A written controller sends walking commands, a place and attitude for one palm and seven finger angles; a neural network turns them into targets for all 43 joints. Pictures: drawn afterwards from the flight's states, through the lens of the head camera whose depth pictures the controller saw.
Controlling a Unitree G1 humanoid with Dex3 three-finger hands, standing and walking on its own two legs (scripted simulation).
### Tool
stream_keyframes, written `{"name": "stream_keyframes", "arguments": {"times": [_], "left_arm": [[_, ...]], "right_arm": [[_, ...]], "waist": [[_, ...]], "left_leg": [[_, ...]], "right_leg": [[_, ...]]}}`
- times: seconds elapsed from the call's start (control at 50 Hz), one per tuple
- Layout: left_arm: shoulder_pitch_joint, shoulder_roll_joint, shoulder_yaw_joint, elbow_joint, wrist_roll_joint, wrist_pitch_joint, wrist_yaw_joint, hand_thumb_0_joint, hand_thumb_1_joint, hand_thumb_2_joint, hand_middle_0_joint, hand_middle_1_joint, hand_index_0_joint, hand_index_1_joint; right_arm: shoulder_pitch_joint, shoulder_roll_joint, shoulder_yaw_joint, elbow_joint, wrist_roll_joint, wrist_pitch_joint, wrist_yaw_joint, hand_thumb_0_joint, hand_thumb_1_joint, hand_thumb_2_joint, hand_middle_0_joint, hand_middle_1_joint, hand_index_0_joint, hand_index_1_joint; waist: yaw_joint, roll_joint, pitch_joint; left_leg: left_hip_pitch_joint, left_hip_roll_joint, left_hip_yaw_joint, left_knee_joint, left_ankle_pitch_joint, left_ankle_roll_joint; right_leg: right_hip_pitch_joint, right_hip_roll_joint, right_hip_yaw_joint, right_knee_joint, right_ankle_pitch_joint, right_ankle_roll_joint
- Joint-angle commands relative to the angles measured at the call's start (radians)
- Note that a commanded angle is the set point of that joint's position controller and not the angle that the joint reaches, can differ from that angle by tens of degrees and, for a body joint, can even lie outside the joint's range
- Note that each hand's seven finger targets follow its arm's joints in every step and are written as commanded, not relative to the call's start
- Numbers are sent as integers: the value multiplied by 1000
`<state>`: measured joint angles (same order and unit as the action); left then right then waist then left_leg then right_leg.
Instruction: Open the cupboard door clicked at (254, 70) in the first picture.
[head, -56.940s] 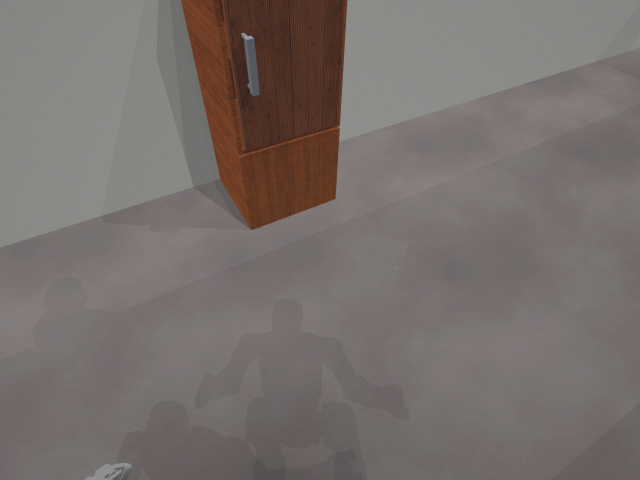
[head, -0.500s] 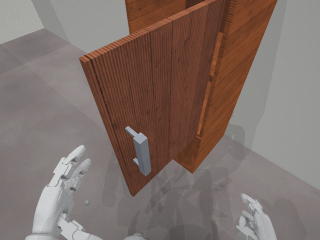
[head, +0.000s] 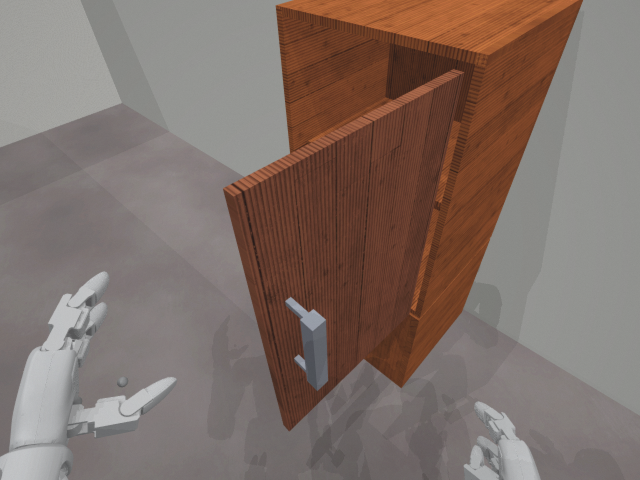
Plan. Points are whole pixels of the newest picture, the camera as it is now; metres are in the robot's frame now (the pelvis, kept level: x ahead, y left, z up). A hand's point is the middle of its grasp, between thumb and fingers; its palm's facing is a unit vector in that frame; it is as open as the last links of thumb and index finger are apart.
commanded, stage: draw the hand back to the body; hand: left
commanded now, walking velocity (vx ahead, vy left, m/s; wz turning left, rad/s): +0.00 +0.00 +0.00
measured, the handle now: (305, 344) +0.31 +0.06 -0.02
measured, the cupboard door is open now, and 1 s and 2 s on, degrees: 87 87 87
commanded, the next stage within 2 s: step back with the hand held close in 0.66 s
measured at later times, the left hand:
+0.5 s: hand (74, 343) +0.19 +0.25 +0.16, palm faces +0.43 -0.81 -0.39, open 7.7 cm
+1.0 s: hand (87, 338) +0.20 +0.24 +0.17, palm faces +0.36 -0.80 -0.48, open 7.4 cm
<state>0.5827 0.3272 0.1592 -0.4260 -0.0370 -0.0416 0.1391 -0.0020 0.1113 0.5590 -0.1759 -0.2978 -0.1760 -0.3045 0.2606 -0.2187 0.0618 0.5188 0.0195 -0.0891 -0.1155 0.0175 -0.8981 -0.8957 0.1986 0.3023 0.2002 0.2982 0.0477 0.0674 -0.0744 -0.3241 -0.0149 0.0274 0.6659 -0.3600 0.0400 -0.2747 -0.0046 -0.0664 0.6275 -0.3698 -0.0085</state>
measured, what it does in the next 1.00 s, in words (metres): stands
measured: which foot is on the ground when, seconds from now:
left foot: down 0.00-1.00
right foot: down 0.00-1.00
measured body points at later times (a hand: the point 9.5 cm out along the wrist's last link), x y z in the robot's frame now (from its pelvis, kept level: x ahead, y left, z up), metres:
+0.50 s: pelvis +0.00 +0.00 +0.02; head -0.02 -0.03 +0.47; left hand +0.16 +0.29 +0.19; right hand +0.19 -0.23 -0.06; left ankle -0.01 +0.09 -0.72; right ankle -0.02 -0.11 -0.72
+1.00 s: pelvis -0.01 -0.01 +0.02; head +0.00 -0.03 +0.47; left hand +0.17 +0.28 +0.19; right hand +0.17 -0.25 -0.06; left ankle +0.00 +0.09 -0.72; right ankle -0.02 -0.11 -0.72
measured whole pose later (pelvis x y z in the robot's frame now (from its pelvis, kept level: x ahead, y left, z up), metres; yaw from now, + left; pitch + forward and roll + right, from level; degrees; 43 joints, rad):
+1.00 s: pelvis -0.01 -0.01 +0.02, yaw -2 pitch +0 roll -1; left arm 0.51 0.37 0.36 -0.40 -0.05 -0.14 0.11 0.02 0.89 0.90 -0.21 -0.30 -0.21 -0.30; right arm 0.15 -0.24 0.00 0.58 0.00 -0.03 -0.08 0.02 -0.90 -0.90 0.20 0.30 0.20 0.30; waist 0.02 0.06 0.02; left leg -0.20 0.01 0.05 0.43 -0.22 0.02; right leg -0.16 0.03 -0.04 0.37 -0.21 -0.02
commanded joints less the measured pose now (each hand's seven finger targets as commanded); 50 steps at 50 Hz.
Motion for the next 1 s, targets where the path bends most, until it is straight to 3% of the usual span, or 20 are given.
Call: {"name": "stream_keyframes", "arguments": {"times": [0.0,0.04,0.1,0.2,0.26,0.28,0.34,0.38,0.44,0.52,0.54,0.62,0.74,0.76,0.78,0.8,0.82,0.88,0.94,0.98], "left_arm": [[-88,145,148,-205,-5,-72,14,0,445,705,-184,-300,-184,-300],[-90,163,184,-164,-11,-71,12,0,515,735,-186,-300,-186,-300],[-137,182,223,-195,-17,-82,9,0,620,780,-190,-300,-190,-300],[-175,222,290,-232,-19,-95,11,0,795,855,-196,-300,-196,-300],[-202,238,325,-218,-28,-97,10,0,900,900,-200,-300,-200,-300],[-169,203,305,-165,-29,-94,6,0,900,900,-200,-300,-200,-300],[-153,145,252,-106,-33,-84,-11,0,900,900,-200,-300,-200,-300],[-162,155,256,-104,-35,-83,-14,0,900,900,-200,-300,-200,-300],[-201,199,281,-155,-30,-92,-11,0,900,900,-200,-300,-200,-300],[-219,225,300,-222,-25,-104,-2,0,900,900,-200,-300,-200,-300],[-224,241,312,-225,-24,-103,1,0,900,900,-200,-300,-200,-300],[-200,212,296,-197,-26,-100,0,0,900,900,-200,-300,-200,-300],[-190,179,272,-122,-31,-96,-12,0,900,900,-200,-300,-200,-300],[-280,208,281,-201,-30,-107,-9,0,900,900,-200,-300,-200,-300],[-345,328,406,-219,-20,-145,-2,0,900,900,-200,-300,-200,-300],[-230,255,354,-128,-19,-148,-12,0,900,900,-200,-300,-200,-300],[-187,237,334,-120,-15,-145,-16,0,900,900,-200,-300,-200,-300],[-134,220,318,-144,-14,-158,-16,0,900,900,-200,-300,-200,-300],[-81,247,345,-192,-16,-162,-9,0,900,900,-200,-300,-200,-300],[-51,265,368,-214,-19,-160,-4,0,900,900,-200,-300,-200,-300]], "right_arm": [[-128,-107,-43,-136,-5,-71,5,0,-900,-900,200,300,200,300],[-146,-110,-47,-123,-7,-69,8,0,-900,-900,200,300,200,300],[-159,-111,-51,-112,-8,-71,12,0,-900,-900,200,300,200,300],[-165,-111,-54,-84,-14,-82,23,0,-900,-900,200,300,200,300],[-177,-114,-60,-71,-14,-81,25,0,-900,-900,200,300,200,300],[-172,-112,-61,-63,-15,-79,28,0,-900,-900,200,300,200,300],[-180,-121,-70,-59,-12,-65,37,0,-900,-900,200,300,200,300],[-184,-125,-75,-60,-12,-54,39,0,-900,-900,200,300,200,300],[-196,-126,-78,-62,-16,-51,33,0,-900,-900,200,300,200,300],[-208,-114,-72,-59,-19,-68,28,0,-900,-900,200,300,200,300],[-208,-114,-70,-54,-21,-70,26,0,-900,-900,200,300,200,300],[-204,-107,-71,-44,-19,-79,28,0,-900,-900,200,300,200,300],[-207,-114,-79,-38,-17,-69,32,0,-900,-900,200,300,200,300],[-218,-116,-78,-44,-17,-73,33,0,-900,-900,200,300,200,300],[-203,-134,-79,-75,-7,-54,28,0,-900,-900,200,300,200,300],[-198,-127,-83,-55,-15,-38,26,0,-900,-900,200,300,200,300],[-200,-129,-87,-61,-18,-27,30,0,-900,-900,200,300,200,300],[-200,-134,-93,-75,-19,-4,30,0,-900,-900,200,300,200,300],[-201,-136,-101,-92,-17,15,26,0,-900,-900,200,300,200,300],[-197,-131,-106,-108,-14,30,25,0,-900,-900,200,300,200,300]], "waist": [[2,-1,-2],[9,-58,21],[12,-25,17],[22,64,-21],[20,29,-2],[18,-7,28],[13,-20,71],[13,-50,72],[19,-36,16],[25,36,-16],[26,31,-12],[21,44,28],[18,-31,72],[15,-10,39],[-26,-46,109],[-31,-89,87],[-30,-109,83],[-33,-32,15],[-30,-4,-71],[-31,-48,-111]], "left_leg": [[112,51,-72,-181,297,-27],[112,52,-66,-205,276,-25],[147,51,-59,-235,287,-25],[208,51,-51,-258,408,-36],[221,53,-43,-270,400,-34],[211,52,-42,-277,396,-32],[211,53,-35,-294,362,-27],[213,53,-33,-305,336,-23],[236,44,-27,-303,323,-16],[255,33,-24,-300,326,-16],[252,33,-25,-299,324,-18],[258,32,-19,-301,343,-19],[252,37,-15,-315,309,-15],[265,35,-19,-316,302,-13],[194,51,-36,-275,229,4],[200,47,-45,-252,219,5],[203,46,-43,-247,239,3],[204,57,-31,-247,324,-4],[207,69,-30,-242,456,-6],[200,76,-26,-229,494,-9]], "right_leg": [[30,1,18,-145,218,-13],[61,4,18,-175,220,-14],[93,4,25,-199,236,-15],[157,1,30,-223,315,-18],[166,3,33,-247,325,-17],[161,6,27,-252,323,-15],[154,6,30,-276,304,-13],[158,7,31,-283,296,-9],[190,6,41,-292,301,-12],[204,2,49,-298,313,-14],[211,1,50,-304,313,-16],[190,3,49,-311,333,-14],[176,8,48,-332,294,-9],[184,4,54,-330,292,-8],[72,-39,148,-381,321,-4],[66,-61,152,-386,323,-7],[65,-66,155,-386,349,-9],[93,-75,135,-333,446,-6],[150,-69,109,-272,568,1],[167,-68,111,-242,618,4]]}}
